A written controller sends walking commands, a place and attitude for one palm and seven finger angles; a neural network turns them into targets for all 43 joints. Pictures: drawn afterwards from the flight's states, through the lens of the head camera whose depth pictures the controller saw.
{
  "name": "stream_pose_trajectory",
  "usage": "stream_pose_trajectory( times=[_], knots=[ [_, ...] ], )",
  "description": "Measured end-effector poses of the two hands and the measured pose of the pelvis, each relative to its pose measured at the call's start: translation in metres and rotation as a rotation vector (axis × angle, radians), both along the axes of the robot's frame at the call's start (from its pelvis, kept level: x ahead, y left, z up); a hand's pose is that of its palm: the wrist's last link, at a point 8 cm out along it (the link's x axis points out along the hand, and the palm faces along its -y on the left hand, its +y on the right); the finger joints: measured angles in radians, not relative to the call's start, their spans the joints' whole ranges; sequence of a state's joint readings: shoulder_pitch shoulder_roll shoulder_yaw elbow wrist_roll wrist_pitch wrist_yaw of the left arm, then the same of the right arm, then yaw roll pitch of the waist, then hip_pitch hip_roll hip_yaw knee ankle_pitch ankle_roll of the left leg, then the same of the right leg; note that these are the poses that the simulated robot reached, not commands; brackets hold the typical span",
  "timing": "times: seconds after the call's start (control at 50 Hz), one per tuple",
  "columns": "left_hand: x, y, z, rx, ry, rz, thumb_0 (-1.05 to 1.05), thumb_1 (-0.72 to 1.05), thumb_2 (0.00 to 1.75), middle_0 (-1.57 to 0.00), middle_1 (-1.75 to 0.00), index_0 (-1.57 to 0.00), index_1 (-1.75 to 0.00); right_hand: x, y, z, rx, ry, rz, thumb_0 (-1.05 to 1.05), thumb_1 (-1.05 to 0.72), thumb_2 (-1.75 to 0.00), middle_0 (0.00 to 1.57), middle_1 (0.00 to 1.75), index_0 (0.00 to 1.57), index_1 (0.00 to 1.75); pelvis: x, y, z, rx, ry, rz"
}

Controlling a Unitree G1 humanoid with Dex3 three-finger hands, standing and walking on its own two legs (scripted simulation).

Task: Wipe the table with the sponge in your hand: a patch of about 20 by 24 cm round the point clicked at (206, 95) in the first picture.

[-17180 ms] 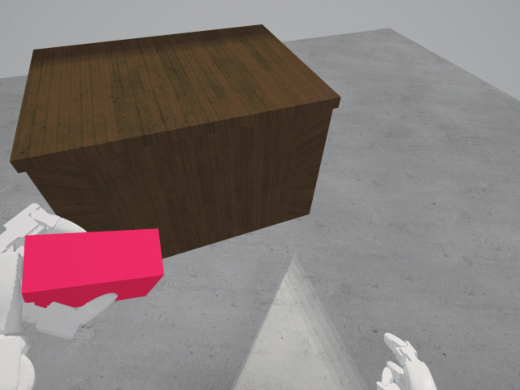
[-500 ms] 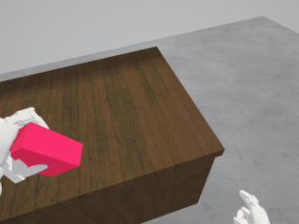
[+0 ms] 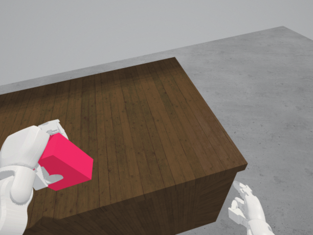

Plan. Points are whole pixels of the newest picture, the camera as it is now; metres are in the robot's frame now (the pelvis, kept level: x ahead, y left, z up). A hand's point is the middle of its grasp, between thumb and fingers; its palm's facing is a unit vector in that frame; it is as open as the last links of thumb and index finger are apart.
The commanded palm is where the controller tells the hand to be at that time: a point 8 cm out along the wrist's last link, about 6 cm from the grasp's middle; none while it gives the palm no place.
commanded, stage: turn the palm down, sponge in hand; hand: left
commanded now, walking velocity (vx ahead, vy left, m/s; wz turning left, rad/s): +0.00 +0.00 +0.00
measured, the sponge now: (63, 167) +0.22 +0.27 +0.08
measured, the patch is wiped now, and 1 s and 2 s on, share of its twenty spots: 0.00 0.00 0.00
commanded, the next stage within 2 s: move the sponge above the wiping area in 0.82 s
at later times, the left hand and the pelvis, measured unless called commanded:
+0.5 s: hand (48, 155) +0.23 +0.29 +0.13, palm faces +0.04 -0.06 -1.00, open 10.0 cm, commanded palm +0.19 +0.28 +0.20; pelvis +0.00 +0.01 +0.01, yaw -1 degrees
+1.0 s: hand (49, 155) +0.23 +0.28 +0.14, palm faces +0.06 -0.06 -1.00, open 10.0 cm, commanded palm +0.19 +0.28 +0.19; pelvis -0.01 +0.00 +0.01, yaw -1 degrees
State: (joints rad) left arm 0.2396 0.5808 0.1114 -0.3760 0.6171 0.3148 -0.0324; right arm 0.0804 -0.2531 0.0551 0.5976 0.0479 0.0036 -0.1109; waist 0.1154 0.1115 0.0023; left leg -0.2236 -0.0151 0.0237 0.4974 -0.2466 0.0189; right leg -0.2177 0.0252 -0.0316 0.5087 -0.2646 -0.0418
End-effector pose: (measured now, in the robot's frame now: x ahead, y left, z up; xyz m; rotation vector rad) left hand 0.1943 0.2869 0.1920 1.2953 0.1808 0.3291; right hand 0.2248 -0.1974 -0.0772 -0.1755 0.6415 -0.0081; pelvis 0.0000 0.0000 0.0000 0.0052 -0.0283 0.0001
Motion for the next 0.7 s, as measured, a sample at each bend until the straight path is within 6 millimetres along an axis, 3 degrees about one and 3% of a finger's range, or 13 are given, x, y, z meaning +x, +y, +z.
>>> stream_pose_trajectory(
  times=[0.22, 0.44, 0.7],
  knots=[
    [0.005, 0.002, 0.002, 0.097, 0.019, 0.013, -0.01, -0.49, 1.02, -0.73, -1.33, -0.75, -1.33, 0.006, 0.011, 0.002, -0.003, 0.024, 0.042, 0.01, -0.91, -0.90, 0.20, 0.30, 0.20, 0.30, -0.002, 0.005, 0.005, -0.002, -0.017, -0.005],
    [0.011, -0.001, -0.006, 0.165, 0.100, 0.040, -0.01, -0.49, 1.02, -0.73, -1.34, -0.75, -1.33, 0.009, 0.010, 0.002, 0.006, 0.035, 0.051, 0.01, -0.91, -0.90, 0.20, 0.30, 0.21, 0.30, -0.004, 0.006, 0.006, 0.002, -0.025, -0.010],
    [0.009, -0.004, 0.000, 0.181, 0.075, 0.062, -0.01, -0.49, 1.02, -0.73, -1.34, -0.75, -1.33, 0.009, 0.008, 0.001, 0.020, 0.035, 0.054, 0.01, -0.91, -0.90, 0.20, 0.30, 0.21, 0.30, -0.006, 0.003, 0.007, 0.003, -0.032, -0.012]
  ],
)
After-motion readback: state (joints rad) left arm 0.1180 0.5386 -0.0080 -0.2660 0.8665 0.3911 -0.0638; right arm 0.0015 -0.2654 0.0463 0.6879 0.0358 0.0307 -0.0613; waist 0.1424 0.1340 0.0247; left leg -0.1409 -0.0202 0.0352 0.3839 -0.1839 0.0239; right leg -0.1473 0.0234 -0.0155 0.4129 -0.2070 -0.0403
